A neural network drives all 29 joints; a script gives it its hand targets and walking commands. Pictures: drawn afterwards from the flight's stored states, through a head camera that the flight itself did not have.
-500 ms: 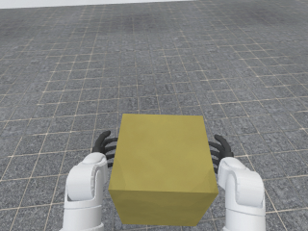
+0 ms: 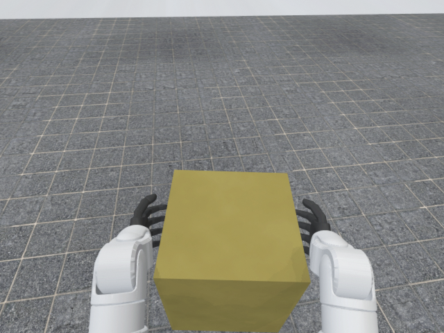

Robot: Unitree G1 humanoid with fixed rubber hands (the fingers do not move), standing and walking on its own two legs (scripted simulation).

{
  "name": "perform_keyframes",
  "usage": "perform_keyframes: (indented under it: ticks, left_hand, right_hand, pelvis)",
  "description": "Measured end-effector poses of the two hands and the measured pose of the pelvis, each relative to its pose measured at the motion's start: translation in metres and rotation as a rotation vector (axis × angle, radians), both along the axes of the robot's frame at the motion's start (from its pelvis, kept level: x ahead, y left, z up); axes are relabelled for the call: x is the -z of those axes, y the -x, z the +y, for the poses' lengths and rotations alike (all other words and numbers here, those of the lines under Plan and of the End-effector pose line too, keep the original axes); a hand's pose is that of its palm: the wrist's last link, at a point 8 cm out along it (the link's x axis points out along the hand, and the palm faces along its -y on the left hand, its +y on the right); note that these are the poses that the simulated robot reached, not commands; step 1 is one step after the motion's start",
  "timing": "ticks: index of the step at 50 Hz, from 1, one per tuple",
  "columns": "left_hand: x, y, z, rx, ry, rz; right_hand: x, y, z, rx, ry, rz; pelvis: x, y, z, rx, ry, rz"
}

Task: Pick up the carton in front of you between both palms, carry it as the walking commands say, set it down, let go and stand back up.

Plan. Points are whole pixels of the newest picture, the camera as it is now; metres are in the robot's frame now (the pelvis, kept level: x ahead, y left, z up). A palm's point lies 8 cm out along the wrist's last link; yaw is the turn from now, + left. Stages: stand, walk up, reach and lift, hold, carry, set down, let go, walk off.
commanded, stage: carry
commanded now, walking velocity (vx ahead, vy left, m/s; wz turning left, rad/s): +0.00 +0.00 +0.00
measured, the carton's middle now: (228, 254) +0.28 +0.00 +0.00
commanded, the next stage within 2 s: hold in 1.50 s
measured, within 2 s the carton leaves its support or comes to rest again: neither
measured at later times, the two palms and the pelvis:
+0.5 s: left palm (145, 255) +0.25 +0.14 +0.04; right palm (318, 261) +0.24 -0.15 +0.04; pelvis -0.03 +0.00 +0.00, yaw +0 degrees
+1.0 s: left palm (148, 263) +0.23 +0.14 +0.04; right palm (324, 270) +0.23 -0.16 +0.04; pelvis -0.05 -0.01 +0.00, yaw -1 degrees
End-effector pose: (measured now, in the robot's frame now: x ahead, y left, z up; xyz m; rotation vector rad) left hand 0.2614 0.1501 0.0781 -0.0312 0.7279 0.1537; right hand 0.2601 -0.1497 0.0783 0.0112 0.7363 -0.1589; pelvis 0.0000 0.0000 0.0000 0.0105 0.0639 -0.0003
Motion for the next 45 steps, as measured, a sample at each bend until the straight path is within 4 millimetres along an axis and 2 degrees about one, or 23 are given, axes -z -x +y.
perform_keyframes:
  ticks: [5,12,20,28,35,45]
  left_hand:
    - [0.010,-0.002,-0.003,0.021,-0.017,0.003]
    - [0.018,0.005,-0.004,0.030,-0.030,-0.014]
    - [0.029,0.015,-0.004,0.041,-0.057,-0.024]
    - [0.040,0.014,-0.007,0.059,-0.072,-0.034]
    - [0.039,0.015,-0.010,0.056,-0.067,-0.078]
    - [0.038,0.026,-0.012,0.054,-0.066,-0.068]
  right_hand:
    - [0.011,0.002,-0.003,0.005,0.005,0.003]
    - [0.019,0.007,-0.004,-0.011,0.021,-0.014]
    - [0.029,0.014,-0.003,-0.042,0.049,-0.023]
    - [0.041,0.016,-0.006,-0.047,0.064,-0.033]
    - [0.040,0.018,-0.009,-0.036,0.058,-0.077]
    - [0.038,0.028,-0.011,-0.038,0.056,-0.067]
  pelvis:
    - [0.002,-0.001,0.000,0.004,0.003,-0.002]
    - [0.003,0.005,-0.002,0.006,0.006,-0.014]
    - [0.001,0.019,-0.004,0.006,0.009,-0.032]
    - [0.000,0.037,-0.005,0.006,0.014,-0.039]
    - [0.000,0.048,-0.007,0.007,0.015,-0.036]
    - [0.000,0.052,-0.009,0.008,0.014,-0.036]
